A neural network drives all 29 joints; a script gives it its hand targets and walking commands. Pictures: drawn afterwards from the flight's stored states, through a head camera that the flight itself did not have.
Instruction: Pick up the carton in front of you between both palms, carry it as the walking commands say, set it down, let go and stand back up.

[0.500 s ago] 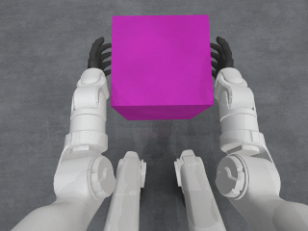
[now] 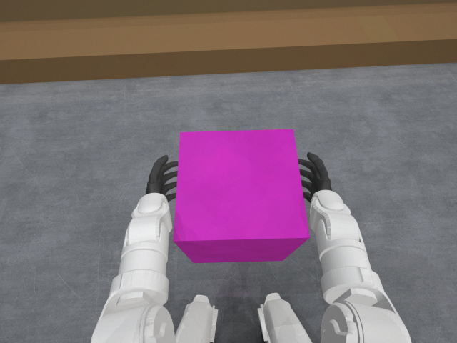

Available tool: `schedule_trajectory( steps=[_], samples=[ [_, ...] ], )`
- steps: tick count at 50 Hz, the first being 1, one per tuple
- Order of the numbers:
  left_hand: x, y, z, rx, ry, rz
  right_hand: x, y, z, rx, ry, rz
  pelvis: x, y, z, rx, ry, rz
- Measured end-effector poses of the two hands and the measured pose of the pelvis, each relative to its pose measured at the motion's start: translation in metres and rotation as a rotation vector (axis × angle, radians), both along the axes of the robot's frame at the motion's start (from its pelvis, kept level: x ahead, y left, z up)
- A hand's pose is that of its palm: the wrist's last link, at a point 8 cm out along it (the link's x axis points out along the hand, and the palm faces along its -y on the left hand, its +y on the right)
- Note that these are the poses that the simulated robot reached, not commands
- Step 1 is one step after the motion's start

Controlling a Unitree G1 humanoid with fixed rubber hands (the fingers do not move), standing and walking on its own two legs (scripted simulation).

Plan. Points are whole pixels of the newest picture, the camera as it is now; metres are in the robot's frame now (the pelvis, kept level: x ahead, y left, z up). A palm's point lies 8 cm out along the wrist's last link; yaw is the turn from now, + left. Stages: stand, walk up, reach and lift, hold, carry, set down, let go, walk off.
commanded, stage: reach and lift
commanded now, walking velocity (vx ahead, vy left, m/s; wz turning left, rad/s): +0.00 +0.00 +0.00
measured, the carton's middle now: (237, 204) +0.39 +0.00 -0.10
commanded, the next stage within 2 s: hold in 1.54 s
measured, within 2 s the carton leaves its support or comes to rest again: neither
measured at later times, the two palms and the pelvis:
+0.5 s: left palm (129, 190) +0.33 +0.15 +0.11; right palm (357, 184) +0.33 -0.15 +0.11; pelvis +0.04 +0.00 +0.10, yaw +0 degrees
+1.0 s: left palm (121, 189) +0.33 +0.15 +0.13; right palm (364, 183) +0.33 -0.15 +0.13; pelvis +0.03 +0.00 +0.10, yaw +0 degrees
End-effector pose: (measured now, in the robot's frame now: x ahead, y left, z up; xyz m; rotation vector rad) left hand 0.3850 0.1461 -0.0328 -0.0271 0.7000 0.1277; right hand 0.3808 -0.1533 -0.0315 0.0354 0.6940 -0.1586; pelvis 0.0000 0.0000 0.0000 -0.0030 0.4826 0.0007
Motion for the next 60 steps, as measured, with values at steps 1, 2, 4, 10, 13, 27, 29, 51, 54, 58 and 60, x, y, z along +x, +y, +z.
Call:
schedule_trajectory(
  steps=[1,2,4,10,13,27,29,51,54,58,60],
  samples=[
    [-0.002,0.0,0.006,0.0,0.0,0.001,-0.002,0.0,0.006,0.0,0.0,0.001,0.002,0.0,0.005,0.0,-0.014,0.0],
    [-0.004,0.0,0.012,0.0,-0.001,0.001,-0.004,0.0,0.012,0.0,-0.001,0.001,0.004,0.0,0.01,0.0,-0.028,0.0],
    [-0.009,0.0,0.023,0.001,-0.001,0.002,-0.008,0.0,0.023,0.0,-0.001,0.003,0.008,0.0,0.021,0.001,-0.057,0.0],
    [-0.021,0.0,0.059,0.005,0.001,0.004,-0.02,0.0,0.059,-0.003,0.001,0.008,0.022,-0.001,0.051,0.003,-0.154,-0.002],
    [-0.027,0.0,0.077,0.007,-0.001,0.004,-0.026,0.0,0.077,-0.004,-0.001,0.01,0.028,-0.001,0.065,0.003,-0.204,-0.003],
    [-0.054,0.0,0.15,0.032,-0.031,-0.009,-0.05,0.0,0.149,-0.028,-0.03,0.035,0.043,-0.003,0.102,0.004,-0.455,0.0],
    [-0.056,0.0,0.155,0.037,-0.026,-0.013,-0.052,0.0,0.154,-0.034,-0.025,0.041,0.042,-0.003,0.103,0.004,-0.482,0.0],
    [-0.058,0.001,0.164,0.037,-0.013,-0.011,-0.055,0.001,0.163,-0.033,-0.012,0.039,0.03,-0.002,0.105,0.003,-0.543,-0.001],
    [-0.057,0.001,0.165,0.042,-0.012,-0.014,-0.054,0.001,0.164,-0.037,-0.011,0.043,0.032,-0.002,0.106,0.003,-0.544,-0.002],
    [-0.056,0.001,0.167,0.049,-0.01,-0.021,-0.052,0.0,0.166,-0.044,-0.009,0.048,0.036,-0.002,0.107,0.002,-0.546,-0.002],
    [-0.055,0.001,0.167,0.052,-0.01,-0.023,-0.052,0.0,0.167,-0.047,-0.009,0.049,0.038,-0.002,0.108,0.002,-0.547,-0.002]
  ],
)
